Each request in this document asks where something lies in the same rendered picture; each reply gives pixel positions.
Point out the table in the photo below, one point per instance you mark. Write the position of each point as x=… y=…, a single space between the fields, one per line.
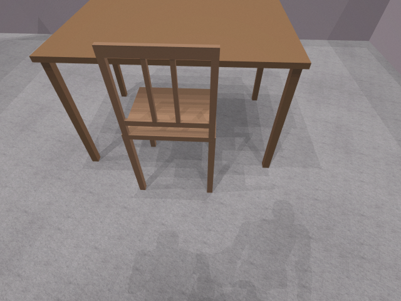
x=251 y=34

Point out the chair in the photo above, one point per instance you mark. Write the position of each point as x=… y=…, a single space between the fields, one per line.
x=174 y=114

